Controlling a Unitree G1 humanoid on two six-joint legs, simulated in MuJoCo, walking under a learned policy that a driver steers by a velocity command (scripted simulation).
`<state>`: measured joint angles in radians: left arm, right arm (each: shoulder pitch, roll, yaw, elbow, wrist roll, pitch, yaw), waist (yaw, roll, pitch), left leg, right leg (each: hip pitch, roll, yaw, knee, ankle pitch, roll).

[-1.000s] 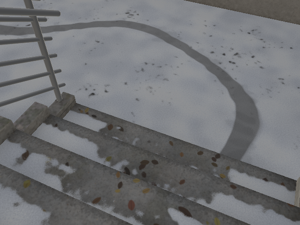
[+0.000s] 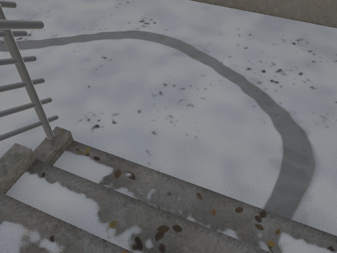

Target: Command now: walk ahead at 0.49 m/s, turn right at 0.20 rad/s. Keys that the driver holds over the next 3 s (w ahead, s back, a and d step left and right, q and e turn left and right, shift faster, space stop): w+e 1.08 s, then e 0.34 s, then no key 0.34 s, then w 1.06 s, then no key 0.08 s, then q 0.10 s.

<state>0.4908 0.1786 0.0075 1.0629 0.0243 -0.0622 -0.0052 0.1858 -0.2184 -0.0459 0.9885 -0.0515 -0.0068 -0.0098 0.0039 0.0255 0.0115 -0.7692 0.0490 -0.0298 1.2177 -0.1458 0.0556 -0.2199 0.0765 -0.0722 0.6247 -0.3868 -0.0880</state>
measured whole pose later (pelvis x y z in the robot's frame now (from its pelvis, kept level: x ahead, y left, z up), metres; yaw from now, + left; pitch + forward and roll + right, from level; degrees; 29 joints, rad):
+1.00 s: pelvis +0.51 -0.01 -0.27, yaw -30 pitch -2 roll +4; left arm -0.06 0.22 0.05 0.82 0.02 -0.01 -0.06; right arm 0.55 -0.17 -0.03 1.02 -0.04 -0.07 -0.04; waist -0.15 -0.06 0.06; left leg -0.06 0.15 0.31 1.09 -0.87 -0.08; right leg -0.50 -0.06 -0.04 0.48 0.45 -0.08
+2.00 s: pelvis +0.69 -0.13 -0.33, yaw -52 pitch -1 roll +0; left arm 0.28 0.22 0.02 0.87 0.02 0.01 -0.01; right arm 0.33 -0.26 -0.04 0.83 -0.02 0.04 0.01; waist 0.01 0.03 -0.01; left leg -0.27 -0.02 -0.01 0.80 -0.42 0.06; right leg -0.18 0.08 0.02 0.53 -0.33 -0.09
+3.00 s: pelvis +1.05 -0.40 -0.56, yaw -50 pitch +0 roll +3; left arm -0.09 0.22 0.04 0.88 0.03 -0.06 -0.06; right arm 0.60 -0.18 -0.01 1.04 -0.04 -0.08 -0.02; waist -0.16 -0.04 0.05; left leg 0.04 -0.10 -0.01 0.69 -0.72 0.06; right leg -0.60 -0.07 0.01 0.50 0.48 -0.05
